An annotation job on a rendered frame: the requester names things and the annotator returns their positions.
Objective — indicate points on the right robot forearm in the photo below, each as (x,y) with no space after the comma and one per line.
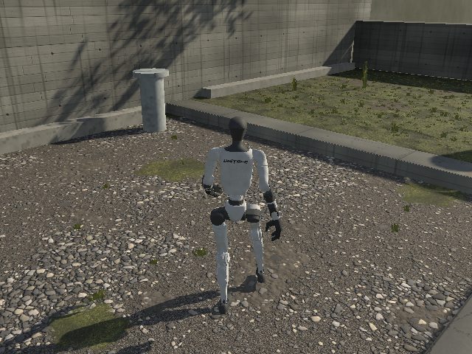
(271,202)

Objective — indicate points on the robot foot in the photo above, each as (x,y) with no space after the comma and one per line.
(262,276)
(225,306)

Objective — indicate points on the left robot forearm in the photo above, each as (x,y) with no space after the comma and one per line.
(206,187)

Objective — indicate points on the robot right hand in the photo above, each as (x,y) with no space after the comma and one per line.
(278,226)

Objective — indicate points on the right robot upper arm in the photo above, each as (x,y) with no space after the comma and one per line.
(262,168)

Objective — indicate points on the robot left hand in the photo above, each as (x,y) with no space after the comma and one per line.
(215,188)

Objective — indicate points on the right robot foot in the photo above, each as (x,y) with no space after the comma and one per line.
(262,276)

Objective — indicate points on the left robot foot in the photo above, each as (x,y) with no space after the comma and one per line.
(225,306)

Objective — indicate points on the left robot upper arm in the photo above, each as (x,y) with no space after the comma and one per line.
(213,156)

